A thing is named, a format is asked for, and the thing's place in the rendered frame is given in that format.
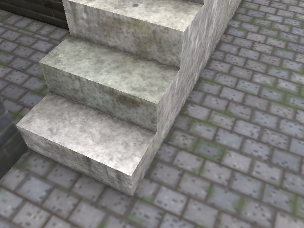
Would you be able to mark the stairs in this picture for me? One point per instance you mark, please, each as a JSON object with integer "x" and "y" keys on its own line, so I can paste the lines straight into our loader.
{"x": 119, "y": 81}

